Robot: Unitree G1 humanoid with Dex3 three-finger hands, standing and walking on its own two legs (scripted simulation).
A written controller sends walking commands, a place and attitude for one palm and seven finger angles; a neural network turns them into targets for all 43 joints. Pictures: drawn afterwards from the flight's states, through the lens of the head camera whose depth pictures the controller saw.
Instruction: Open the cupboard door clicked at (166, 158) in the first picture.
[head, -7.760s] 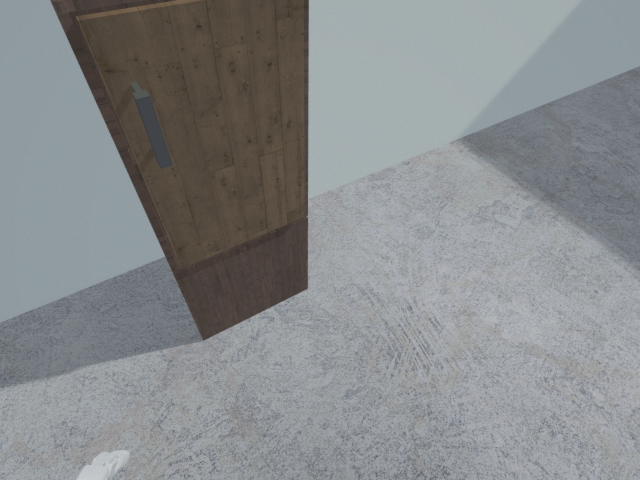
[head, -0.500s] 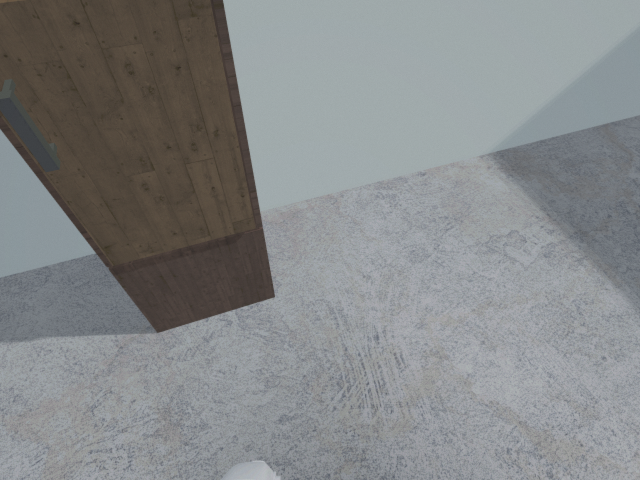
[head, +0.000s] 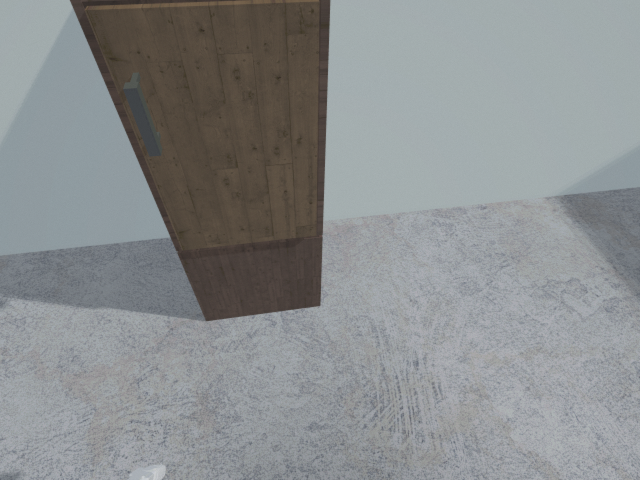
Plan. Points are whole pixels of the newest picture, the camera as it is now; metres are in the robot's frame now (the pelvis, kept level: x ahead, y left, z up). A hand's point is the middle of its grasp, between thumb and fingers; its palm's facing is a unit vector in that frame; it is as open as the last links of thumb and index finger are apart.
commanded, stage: turn to face it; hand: left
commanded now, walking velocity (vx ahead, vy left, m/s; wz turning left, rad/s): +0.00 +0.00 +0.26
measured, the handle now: (145, 115) +0.70 +0.34 +0.08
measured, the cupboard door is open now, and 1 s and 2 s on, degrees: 0 0 0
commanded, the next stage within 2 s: take the last steps up to it in 0.10 s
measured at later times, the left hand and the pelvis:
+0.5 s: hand out of the picture -0.08 +0.16 -0.16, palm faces +0.26 -0.95 -0.19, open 7.4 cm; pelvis -0.01 -0.01 +0.00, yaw +9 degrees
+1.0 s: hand (176, 449) +0.20 +0.22 -0.17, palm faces +0.10 -0.97 -0.20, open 7.4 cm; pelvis +0.13 +0.03 -0.01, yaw +6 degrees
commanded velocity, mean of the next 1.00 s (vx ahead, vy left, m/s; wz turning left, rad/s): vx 0.21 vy -0.02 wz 0.02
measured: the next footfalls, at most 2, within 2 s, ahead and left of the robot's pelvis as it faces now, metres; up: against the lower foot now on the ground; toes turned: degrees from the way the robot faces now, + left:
right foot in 0.10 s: +0.03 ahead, -0.14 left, +0.00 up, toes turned -1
left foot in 0.56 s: +0.01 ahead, +0.14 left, +0.00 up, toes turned +14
